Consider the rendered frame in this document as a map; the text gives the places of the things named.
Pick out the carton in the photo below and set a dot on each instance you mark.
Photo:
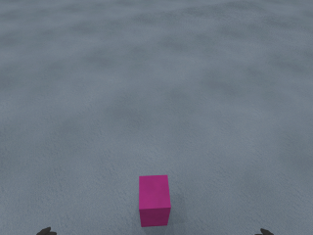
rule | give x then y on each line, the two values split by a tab
154	200

